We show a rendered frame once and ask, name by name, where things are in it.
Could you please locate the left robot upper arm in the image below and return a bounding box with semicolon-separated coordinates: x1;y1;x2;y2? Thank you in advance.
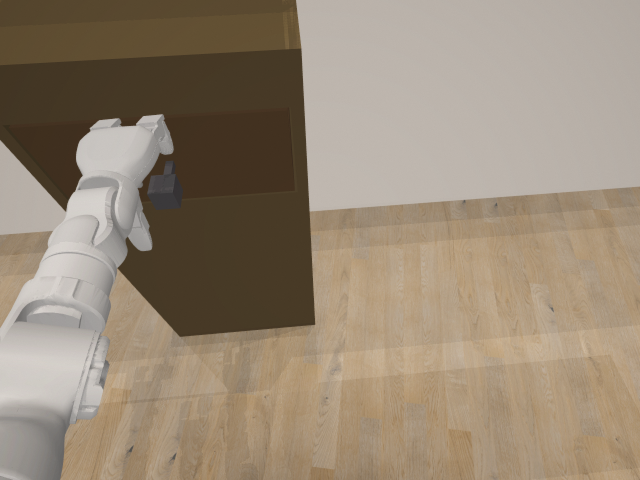
0;321;110;480

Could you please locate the drawer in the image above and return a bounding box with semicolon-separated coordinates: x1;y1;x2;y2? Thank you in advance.
9;107;295;202

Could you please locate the left robot hand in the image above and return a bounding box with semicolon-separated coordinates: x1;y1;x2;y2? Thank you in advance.
76;114;174;251

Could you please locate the handle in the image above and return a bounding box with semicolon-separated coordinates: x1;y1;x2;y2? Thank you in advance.
147;161;183;210

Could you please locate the cabinet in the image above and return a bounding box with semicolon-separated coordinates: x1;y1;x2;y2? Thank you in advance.
0;0;315;337

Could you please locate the robot left forearm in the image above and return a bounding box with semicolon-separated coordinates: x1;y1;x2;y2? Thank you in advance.
0;170;139;344

